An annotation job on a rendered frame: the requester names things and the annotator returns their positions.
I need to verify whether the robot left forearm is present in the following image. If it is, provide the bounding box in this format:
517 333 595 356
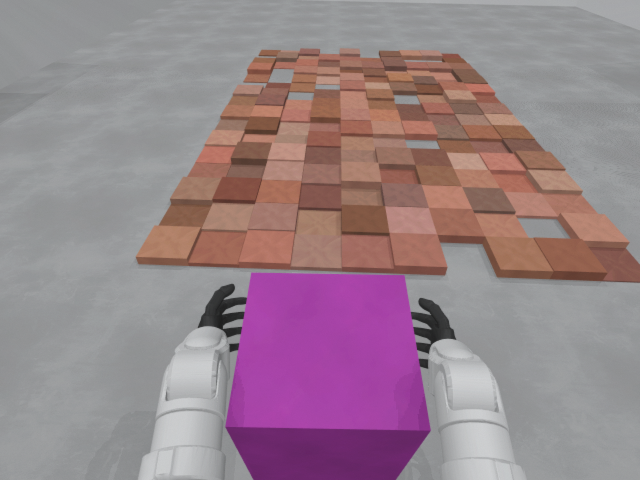
138 326 230 480

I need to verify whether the robot right forearm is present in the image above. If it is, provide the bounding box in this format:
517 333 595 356
428 339 527 480

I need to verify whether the robot right hand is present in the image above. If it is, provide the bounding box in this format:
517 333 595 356
411 298 456 369

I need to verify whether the carton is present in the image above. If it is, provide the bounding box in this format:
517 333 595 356
225 273 431 480

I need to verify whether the robot left hand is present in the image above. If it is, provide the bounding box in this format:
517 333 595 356
198 284 247 352

